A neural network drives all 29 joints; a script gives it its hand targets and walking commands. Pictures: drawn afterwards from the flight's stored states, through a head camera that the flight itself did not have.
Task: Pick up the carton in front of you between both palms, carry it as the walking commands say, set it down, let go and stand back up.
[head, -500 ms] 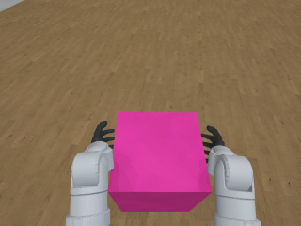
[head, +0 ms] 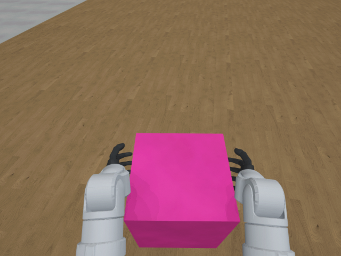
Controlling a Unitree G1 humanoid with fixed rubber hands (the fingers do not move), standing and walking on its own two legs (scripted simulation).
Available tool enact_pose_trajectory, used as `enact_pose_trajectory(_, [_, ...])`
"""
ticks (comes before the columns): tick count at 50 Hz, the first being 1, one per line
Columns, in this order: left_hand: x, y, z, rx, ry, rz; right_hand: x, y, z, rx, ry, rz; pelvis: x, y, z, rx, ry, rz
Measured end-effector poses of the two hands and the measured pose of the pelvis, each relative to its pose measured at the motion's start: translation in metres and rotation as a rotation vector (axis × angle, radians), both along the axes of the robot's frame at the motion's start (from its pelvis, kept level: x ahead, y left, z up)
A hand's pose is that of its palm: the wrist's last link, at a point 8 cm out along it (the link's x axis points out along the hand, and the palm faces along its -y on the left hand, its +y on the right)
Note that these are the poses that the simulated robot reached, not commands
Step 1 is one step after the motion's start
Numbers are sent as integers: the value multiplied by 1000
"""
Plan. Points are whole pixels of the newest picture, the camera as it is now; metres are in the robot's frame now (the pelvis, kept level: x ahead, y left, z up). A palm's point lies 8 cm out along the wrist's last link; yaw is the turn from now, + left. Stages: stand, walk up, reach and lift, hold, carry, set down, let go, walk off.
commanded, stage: carry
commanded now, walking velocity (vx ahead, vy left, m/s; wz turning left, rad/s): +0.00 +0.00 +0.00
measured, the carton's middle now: (178, 194) +0.31 +0.00 -0.01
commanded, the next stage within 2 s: hold in 1.24 s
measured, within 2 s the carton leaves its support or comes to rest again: neither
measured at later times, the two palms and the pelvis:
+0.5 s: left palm (112, 198) +0.25 +0.14 +0.07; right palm (250, 205) +0.24 -0.14 +0.07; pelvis -0.04 +0.00 +0.00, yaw +0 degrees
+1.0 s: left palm (111, 212) +0.23 +0.15 +0.04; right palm (252, 219) +0.22 -0.15 +0.04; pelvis -0.06 +0.00 +0.00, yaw -1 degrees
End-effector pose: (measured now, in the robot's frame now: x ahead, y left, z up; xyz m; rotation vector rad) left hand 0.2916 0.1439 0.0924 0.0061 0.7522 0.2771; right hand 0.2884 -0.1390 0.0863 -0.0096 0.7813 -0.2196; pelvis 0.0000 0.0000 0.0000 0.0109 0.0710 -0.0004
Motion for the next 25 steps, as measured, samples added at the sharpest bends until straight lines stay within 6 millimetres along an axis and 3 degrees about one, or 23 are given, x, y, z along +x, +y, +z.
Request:
enact_pose_trajectory(15, [-26, -2, -1, 7, 3, -17, -28, -2, 0, -16, 2, 4, -20, -1, -1, -3, -30, -3])
enact_pose_trajectory(25, [-46, -2, -19, 28, 20, -45, -49, -2, -16, -45, 19, 23, -36, 0, 1, -6, -40, -5])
